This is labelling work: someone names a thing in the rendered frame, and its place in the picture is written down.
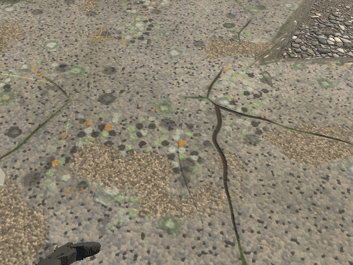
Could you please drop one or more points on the robot left hand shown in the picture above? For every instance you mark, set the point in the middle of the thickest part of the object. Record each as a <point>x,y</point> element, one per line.
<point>69,253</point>

